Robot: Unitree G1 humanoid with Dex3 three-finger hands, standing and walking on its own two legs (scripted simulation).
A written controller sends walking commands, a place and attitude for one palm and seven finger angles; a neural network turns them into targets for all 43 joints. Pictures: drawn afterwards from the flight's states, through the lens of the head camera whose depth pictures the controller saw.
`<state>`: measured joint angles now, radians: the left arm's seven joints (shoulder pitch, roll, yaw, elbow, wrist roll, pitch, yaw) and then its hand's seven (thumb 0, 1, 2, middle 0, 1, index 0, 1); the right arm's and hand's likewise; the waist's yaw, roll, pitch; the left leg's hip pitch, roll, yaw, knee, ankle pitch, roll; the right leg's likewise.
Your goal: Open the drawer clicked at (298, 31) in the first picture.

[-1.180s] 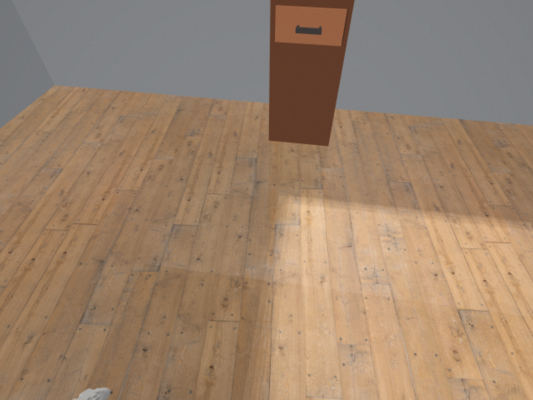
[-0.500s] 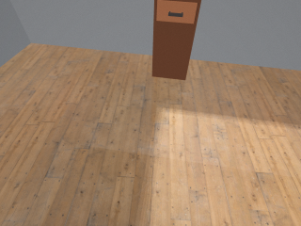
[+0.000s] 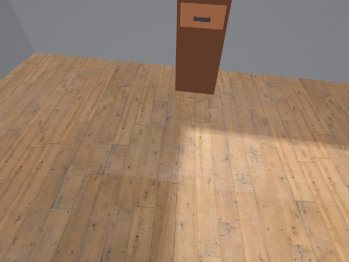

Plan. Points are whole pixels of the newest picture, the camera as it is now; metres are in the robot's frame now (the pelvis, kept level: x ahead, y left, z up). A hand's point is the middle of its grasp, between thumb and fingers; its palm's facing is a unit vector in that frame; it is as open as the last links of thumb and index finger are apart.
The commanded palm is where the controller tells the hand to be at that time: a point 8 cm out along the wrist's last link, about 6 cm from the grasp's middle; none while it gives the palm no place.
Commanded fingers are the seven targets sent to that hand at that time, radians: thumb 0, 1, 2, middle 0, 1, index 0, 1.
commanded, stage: look at it before walking up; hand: left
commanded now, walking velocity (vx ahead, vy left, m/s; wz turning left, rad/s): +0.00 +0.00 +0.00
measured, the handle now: (202, 18) +1.70 -0.10 -0.09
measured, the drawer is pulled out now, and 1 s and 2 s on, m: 0.00 0.00 0.00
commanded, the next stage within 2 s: walk to a spot facing it in 0.26 s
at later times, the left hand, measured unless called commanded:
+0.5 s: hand out of the picture +0.06 +0.23 -0.17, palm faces -0.03 -0.95 -0.31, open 7.4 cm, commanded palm none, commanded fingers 0.00 0.90 0.90 -0.20 -0.30 -0.20 -0.30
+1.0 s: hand out of the picture +0.11 +0.12 -0.17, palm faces -0.11 -0.98 -0.15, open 7.4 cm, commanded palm none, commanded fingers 0.00 0.90 0.90 -0.20 -0.30 -0.20 -0.30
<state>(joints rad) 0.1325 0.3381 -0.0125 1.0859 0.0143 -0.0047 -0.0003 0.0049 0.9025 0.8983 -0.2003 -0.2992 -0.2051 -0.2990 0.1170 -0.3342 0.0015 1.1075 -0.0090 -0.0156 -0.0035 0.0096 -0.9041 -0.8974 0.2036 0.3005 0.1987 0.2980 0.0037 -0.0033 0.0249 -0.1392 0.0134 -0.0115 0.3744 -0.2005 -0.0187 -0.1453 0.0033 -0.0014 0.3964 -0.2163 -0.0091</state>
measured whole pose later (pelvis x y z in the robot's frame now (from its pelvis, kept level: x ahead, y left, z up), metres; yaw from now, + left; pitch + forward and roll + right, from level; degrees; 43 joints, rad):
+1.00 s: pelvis +0.15 -0.04 +0.00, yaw -10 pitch +0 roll +0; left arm 0.43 0.11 0.01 1.11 0.03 -0.06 0.01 0.00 0.90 0.90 -0.20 -0.30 -0.20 -0.30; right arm 0.25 -0.17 -0.06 1.08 -0.02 -0.02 0.02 0.01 -0.91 -0.90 0.20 0.30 0.19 0.30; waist 0.01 0.00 0.01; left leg -0.57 0.13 0.09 0.99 -0.21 -0.03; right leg -0.06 0.04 -0.05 0.36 -0.30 -0.06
